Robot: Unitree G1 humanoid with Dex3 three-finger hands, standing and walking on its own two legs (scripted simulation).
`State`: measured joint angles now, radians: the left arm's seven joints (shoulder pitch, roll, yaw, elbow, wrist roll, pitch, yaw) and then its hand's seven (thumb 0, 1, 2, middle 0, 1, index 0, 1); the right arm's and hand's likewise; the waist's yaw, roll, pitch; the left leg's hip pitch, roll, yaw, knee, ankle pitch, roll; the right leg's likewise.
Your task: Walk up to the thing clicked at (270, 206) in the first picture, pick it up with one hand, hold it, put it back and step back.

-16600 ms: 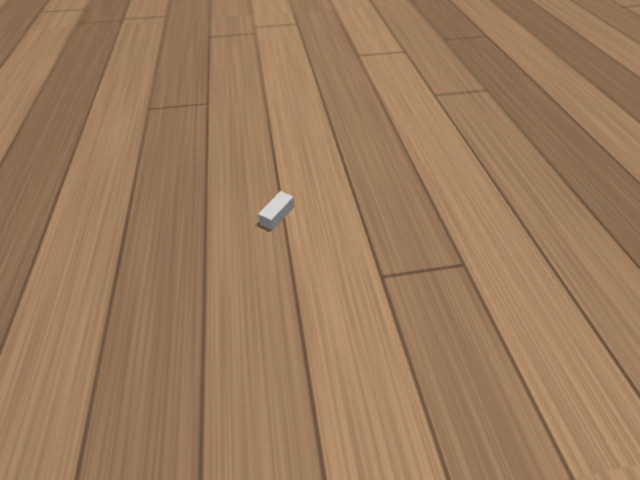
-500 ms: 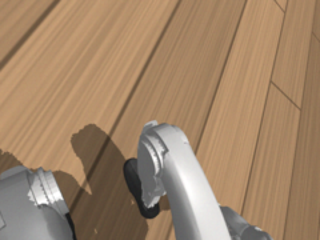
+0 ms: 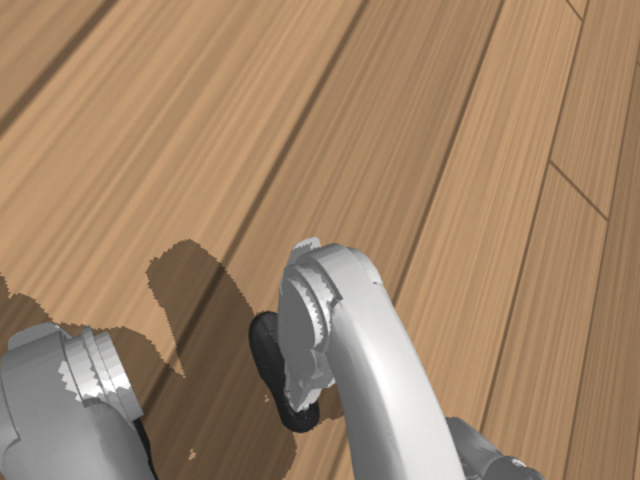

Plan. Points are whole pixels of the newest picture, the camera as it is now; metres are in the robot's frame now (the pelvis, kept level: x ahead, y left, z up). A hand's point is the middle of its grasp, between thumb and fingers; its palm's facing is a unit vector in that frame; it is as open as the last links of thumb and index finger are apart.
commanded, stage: close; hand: left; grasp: from above
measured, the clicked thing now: out of the picture +0.46 +0.33 -0.27
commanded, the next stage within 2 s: settle in 0.80 s
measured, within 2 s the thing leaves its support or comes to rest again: leaves its support in 1.22 s
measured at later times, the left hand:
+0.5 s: hand out of the picture +0.44 +0.33 -0.25, palm faces -0.46 -0.12 -0.88, open 10.1 cm
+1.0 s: hand out of the picture +0.44 +0.33 -0.24, palm faces -0.46 -0.12 -0.88, open 10.0 cm
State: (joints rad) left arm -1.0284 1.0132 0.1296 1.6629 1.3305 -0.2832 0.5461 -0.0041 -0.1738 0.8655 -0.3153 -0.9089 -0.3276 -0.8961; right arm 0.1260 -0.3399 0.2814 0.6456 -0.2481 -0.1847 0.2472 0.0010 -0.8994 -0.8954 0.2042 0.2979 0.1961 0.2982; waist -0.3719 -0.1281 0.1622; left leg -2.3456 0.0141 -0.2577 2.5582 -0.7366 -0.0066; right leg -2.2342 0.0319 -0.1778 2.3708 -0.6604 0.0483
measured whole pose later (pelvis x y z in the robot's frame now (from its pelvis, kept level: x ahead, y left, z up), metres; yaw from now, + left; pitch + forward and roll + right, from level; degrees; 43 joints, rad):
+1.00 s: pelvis +0.00 +0.00 +0.00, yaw +0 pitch +28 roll -14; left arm -1.07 1.04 0.11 1.71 1.34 -0.27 0.57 0.00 0.01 0.56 -0.60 -0.69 -0.65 -0.62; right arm 0.12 -0.35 0.29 0.63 -0.25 -0.19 0.23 0.00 -0.91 -0.90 0.20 0.30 0.20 0.30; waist -0.39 -0.13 0.16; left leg -2.35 0.02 -0.25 2.55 -0.72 0.00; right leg -2.25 0.04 -0.17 2.37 -0.64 0.05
